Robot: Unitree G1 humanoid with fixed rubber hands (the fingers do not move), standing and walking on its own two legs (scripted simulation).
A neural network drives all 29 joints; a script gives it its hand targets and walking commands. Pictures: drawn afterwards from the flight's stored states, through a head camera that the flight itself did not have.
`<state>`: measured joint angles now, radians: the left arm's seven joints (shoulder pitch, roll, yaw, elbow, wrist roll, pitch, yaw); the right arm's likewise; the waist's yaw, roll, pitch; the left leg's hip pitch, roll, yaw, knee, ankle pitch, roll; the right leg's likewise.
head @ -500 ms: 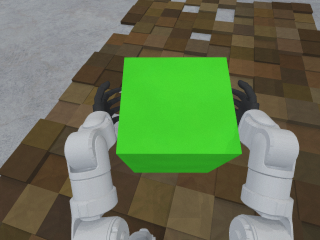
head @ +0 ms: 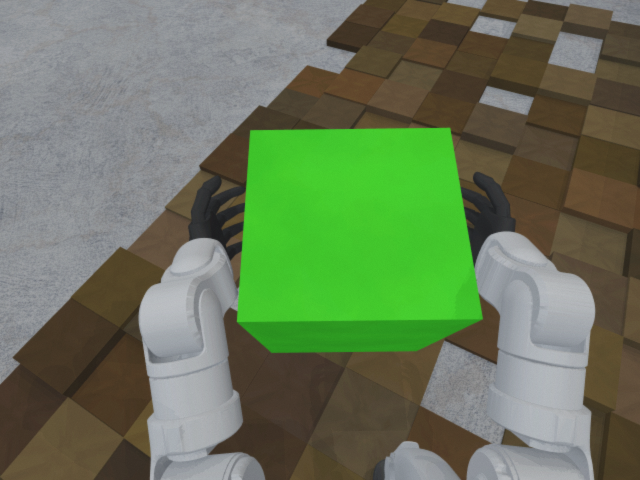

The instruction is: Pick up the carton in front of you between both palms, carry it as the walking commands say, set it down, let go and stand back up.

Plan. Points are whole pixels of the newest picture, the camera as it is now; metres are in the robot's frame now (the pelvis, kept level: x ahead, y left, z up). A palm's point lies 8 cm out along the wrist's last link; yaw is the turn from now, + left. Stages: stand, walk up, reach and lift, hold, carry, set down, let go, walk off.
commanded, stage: carry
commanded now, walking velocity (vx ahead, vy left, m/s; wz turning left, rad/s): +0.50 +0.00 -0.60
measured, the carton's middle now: (346, 258) +0.37 +0.00 +0.05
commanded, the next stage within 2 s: none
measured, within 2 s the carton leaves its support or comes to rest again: neither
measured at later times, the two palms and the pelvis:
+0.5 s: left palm (252, 76) +0.69 +0.14 +0.10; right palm (442, 98) +0.61 -0.15 +0.10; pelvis +0.33 +0.05 +0.02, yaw -9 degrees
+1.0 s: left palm (306, 11) +1.00 +0.06 +0.06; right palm (444, 37) +0.89 -0.22 +0.05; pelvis +0.65 +0.03 -0.02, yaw -26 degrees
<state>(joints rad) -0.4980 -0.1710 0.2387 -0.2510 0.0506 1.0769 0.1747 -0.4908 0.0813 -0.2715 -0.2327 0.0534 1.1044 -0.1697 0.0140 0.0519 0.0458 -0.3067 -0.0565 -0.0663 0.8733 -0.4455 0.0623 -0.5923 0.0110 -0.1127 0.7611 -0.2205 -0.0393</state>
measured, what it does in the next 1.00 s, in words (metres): walks ahead, turning right: left foot 0.03 m lower, then right foot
